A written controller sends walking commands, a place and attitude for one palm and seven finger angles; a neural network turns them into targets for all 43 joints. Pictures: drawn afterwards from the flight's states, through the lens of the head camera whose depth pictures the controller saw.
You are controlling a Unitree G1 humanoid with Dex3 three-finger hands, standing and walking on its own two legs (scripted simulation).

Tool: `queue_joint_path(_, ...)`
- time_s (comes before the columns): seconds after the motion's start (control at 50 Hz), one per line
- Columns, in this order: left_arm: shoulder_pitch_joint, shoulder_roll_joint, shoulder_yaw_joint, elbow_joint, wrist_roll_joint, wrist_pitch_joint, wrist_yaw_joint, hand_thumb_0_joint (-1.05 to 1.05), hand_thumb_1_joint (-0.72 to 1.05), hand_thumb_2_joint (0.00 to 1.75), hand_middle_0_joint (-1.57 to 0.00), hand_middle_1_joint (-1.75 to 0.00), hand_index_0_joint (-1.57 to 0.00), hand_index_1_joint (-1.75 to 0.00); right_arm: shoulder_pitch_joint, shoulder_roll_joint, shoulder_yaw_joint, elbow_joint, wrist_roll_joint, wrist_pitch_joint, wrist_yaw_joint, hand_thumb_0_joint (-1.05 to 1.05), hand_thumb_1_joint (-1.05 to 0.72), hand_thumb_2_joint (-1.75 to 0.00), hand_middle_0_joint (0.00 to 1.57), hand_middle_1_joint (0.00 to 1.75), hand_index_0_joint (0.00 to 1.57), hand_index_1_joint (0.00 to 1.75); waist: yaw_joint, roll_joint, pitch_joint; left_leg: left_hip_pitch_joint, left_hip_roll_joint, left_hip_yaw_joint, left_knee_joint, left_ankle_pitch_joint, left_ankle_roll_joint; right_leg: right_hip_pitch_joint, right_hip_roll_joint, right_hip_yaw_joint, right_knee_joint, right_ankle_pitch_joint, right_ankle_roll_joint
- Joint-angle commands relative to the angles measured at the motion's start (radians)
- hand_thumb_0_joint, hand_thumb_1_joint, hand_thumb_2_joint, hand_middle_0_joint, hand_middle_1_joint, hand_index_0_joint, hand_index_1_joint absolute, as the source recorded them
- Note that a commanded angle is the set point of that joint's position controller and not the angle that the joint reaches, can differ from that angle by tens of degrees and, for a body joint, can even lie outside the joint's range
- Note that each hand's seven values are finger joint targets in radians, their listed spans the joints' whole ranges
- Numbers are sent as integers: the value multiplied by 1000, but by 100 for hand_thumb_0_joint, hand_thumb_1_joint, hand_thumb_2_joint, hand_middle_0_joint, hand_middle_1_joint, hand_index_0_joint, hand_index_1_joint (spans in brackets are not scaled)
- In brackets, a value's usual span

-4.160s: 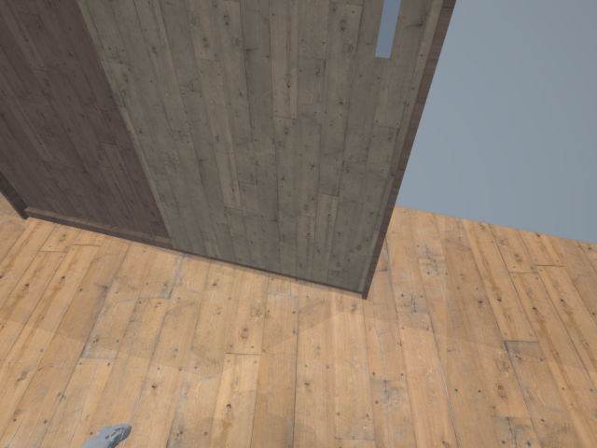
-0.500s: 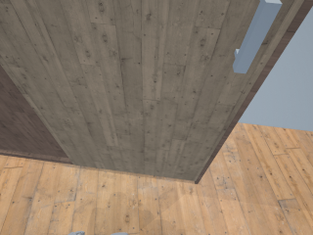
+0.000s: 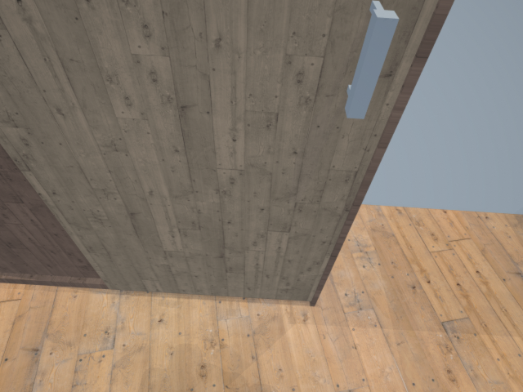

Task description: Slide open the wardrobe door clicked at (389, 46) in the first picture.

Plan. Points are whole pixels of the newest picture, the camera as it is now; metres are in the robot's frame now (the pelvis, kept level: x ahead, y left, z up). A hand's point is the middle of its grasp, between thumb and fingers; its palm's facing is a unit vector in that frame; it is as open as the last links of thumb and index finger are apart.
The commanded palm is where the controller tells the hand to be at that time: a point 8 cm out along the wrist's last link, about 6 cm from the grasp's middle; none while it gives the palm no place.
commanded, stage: come to a stop and stand still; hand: right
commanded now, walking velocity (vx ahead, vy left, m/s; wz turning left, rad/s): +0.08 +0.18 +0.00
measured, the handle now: (365, 61) +0.52 -0.14 +0.26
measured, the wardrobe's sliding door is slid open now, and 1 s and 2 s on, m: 0.00 0.00 0.00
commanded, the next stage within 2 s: look again from close up in 0.96 s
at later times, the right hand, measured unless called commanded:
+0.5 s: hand out of the picture +0.10 -0.19 -0.18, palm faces -0.06 +0.98 -0.20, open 7.4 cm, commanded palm none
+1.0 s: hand out of the picture +0.05 -0.19 -0.18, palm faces +0.02 +0.98 -0.21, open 7.3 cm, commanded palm none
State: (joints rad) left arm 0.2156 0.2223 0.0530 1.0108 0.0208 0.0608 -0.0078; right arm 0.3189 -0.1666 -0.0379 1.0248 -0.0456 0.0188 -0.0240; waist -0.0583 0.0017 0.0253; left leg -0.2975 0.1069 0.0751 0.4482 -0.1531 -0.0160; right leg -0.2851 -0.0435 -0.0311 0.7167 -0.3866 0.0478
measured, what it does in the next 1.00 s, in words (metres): steps on the spot: right foot, then left foot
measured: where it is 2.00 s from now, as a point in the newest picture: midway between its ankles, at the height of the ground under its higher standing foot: outside the picture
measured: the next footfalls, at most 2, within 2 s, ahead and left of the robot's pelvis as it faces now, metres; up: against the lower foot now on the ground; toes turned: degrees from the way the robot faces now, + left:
right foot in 0.06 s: +0.05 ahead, -0.15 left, +0.00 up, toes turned -3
left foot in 0.46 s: +0.06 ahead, +0.10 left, +0.00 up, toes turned +5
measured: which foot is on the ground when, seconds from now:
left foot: down 0.00-0.06, up 0.08-0.44, down 0.46-1.00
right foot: up 0.00-0.04, down 0.06-1.00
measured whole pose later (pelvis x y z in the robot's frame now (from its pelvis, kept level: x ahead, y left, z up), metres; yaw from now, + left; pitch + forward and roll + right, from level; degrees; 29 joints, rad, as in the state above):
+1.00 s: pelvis +0.05 -0.01 +0.00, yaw +1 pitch -1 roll +0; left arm 0.25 0.15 0.01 1.14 0.01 -0.01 0.05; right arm 0.25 -0.17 -0.01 1.14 -0.01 0.00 -0.03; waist 0.00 0.00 0.04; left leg -0.12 0.01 0.08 0.39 -0.25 0.01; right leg -0.10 -0.06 -0.08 0.39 -0.28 0.03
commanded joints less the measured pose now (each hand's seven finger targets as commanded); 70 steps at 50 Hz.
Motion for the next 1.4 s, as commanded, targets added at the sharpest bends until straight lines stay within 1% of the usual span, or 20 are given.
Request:
queue_joint_path(0.0, 202, 42, -1, 18, -8, -64, 17, 0, 90, 90, -20, -30, -20, -30, -50, -163, -37, -48, 25, -7, -3, 0, -90, -90, 20, 30, 20, 30, 96, 92, -49, -148, 56, -118, -96, -356, 37, 293, -2, -20, -367, 107, -17)
queue_joint_path(0.02, 225, 105, 11, 23, 1, -75, 23, 0, 90, 90, -20, -30, -20, -30, -21, -90, -21, -49, 32, -3, 0, 0, -90, -90, 20, 30, 20, 30, 105, -176, -37, -203, -34, -47, 114, -323, -1, 258, -168, 220, -496, -75, -51)
queue_joint_path(0.04, 168, 163, 16, -7, 7, -67, 31, 0, 90, 90, -20, -30, -20, -30, -31, -50, -14, -60, 31, 1, -1, 0, -90, -90, 20, 30, 20, 30, 95, -317, 62, -243, -75, -6, 213, -361, -23, 94, -309, 390, -622, -255, -103)
queue_joint_path(0.06, 110, 162, 8, -28, 16, -63, 35, 0, 90, 90, -20, -30, -20, -30, -59, -72, -20, -58, 25, 2, 3, 0, -90, -90, 20, 30, 20, 30, 85, -215, 138, -205, -48, -66, 279, -299, -13, -45, -339, 406, -661, -319, -148)
queue_joint_path(0.16, 103, 93, -7, 2, 7, -85, 63, 0, 90, 90, -20, -30, -20, -30, -3, -85, -35, 4, 14, 8, 33, 0, -90, -90, 20, 30, 20, 30, 58, -146, 107, -252, -66, -94, 492, -141, -35, 115, -219, 182, -548, 230, -123)
queue_joint_path(0.24, 184, 86, -4, 30, 8, -84, 78, 0, 90, 90, -20, -30, -20, -30, -54, -83, -35, -23, 20, 18, 32, 0, -90, -90, 20, 30, 20, 30, 82, -147, 68, -268, -64, -92, 497, -176, -46, 209, -245, 143, -451, 633, -165)
queue_joint_path(0.34, 201, 82, 2, 60, 13, -79, 71, 0, 90, 90, -20, -30, -20, -30, -128, -50, -12, -45, 32, 1, 26, 0, -90, -90, 20, 30, 20, 30, 107, -216, 7, -109, -77, -25, 208, -229, -25, 254, -214, 119, -363, 768, -175)
queue_joint_path(0.42, 208, 58, 7, 78, -7, -82, 60, 0, 90, 90, -20, -30, -20, -30, -37, -95, -21, 1, 31, -27, 16, 0, -90, -90, 20, 30, 20, 30, 58, -83, -69, 226, -58, -39, -113, 118, -4, 124, -143, 88, -234, 588, -90)
queue_joint_path(0.46, 188, -30, -19, 59, -19, -85, 50, 0, 90, 90, -20, -30, -20, -30, 26, -170, -28, 46, 33, -42, -4, 0, -90, -90, 20, 30, 20, 30, 41, 164, -140, 433, 195, -229, -53, 521, 90, -92, -34, -28, -161, 30, -15)
queue_joint_path(0.48, 170, -22, -14, 56, -17, -77, 53, 0, 90, 90, -20, -30, -20, -30, 16, -171, -20, 44, 33, -38, -5, 0, -90, -90, 20, 30, 20, 30, 39, 143, -109, 358, 229, -219, -76, 511, 137, -70, -24, -15, -107, -105, -17)
queue_joint_path(0.5, 160, -31, -13, 62, -12, -63, 56, 0, 90, 90, -20, -30, -20, -30, -8, -159, -26, 44, 31, -42, -8, 0, -90, -90, 20, 30, 20, 30, 39, 243, -98, 306, 197, -235, -100, 496, 160, -50, -34, -4, -55, -142, -17)
queue_joint_path(0.6, 199, -48, -21, 124, -11, -57, 54, 0, 90, 90, -20, -30, -20, -30, -115, -101, -5, 36, 39, -33, -13, 0, -90, -90, 20, 30, 20, 30, 90, 113, -7, 154, 101, -124, -73, 342, 124, 72, -47, -8, -219, 109, -15)
queue_joint_path(0.72, 137, -13, -24, 129, -6, -76, 51, 0, 90, 90, -20, -30, -20, -30, -93, -73, -1, 42, 37, -23, -11, 0, -90, -90, 20, 30, 20, 30, 58, -90, 64, 129, -8, -70, -81, 126, 30, 100, -106, 29, -349, 386, -39)
queue_joint_path(1.02, 105, 22, -33, 119, -12, -78, 54, 0, 90, 90, -20, -30, -20, -30, -7, -88, 18, 91, 36, -38, -12, 0, -90, -90, 20, 30, 20, 30, 62, 14, 10, 164, 10, -86, -119, 213, 31, 198, -91, 8, -380, 384, -46)
queue_joint_path(1.04, 22, 57, -30, 46, -18, -94, 37, 0, 90, 90, -20, -30, -20, -30, 79, -106, 24, 119, 22, -64, -57, 0, -90, -90, 20, 30, 20, 30, 29, 19, 46, 147, 78, -155, -62, 656, 12, 65, -83, -43, -140, 416, -27)
queue_joint_path(1.06, 71, -5, -36, 16, -16, -84, 31, 0, 90, 90, -20, -30, -20, -30, 68, -155, 13, 79, 29, -76, -49, 0, -90, -90, 20, 30, 20, 30, 73, 48, -31, 203, 115, -171, -39, 642, 55, 54, -37, -7, -174, 92, -44)
queue_joint_path(1.1, 130, -3, -36, 32, -16, -89, 30, 0, 90, 90, -20, -30, -20, -30, 24, -122, 28, 68, 31, -72, -33, 0, -90, -90, 20, 30, 20, 30, 90, -22, -63, 162, 56, -112, -14, 321, 70, 100, -50, 6, -278, 183, -51)
queue_joint_path(1.16, 142, 33, -38, 26, -10, -101, 37, 0, 90, 90, -20, -30, -20, -30, 29, -89, 32, 58, 35, -66, -25, 0, -90, -90, 20, 30, 20, 30, 75, -66, -96, 154, 6, -78, 27, 190, 62, 144, -87, 26, -260, 430, -69)
queue_joint_path(1.24, 124, 30, -46, 10, -9, -94, 38, 0, 90, 90, -20, -30, -20, -30, 22, -71, 39, 57, 31, -45, -16, 0, -90, -90, 20, 30, 20, 30, 61, -14, 74, 74, -13, -82, -9, -23, 50, 48, -81, 50, -333, 260, -83)
queue_joint_path(1.38, 139, 36, -52, 19, -5, -90, 32, 0, 90, 90, -20, -30, -20, -30, 30, -80, 38, 51, 31, -33, -10, 0, -90, -90, 20, 30, 20, 30, 52, -21, 139, 46, -19, -91, -34, -149, 47, -17, -64, 65, -416, 46, -86)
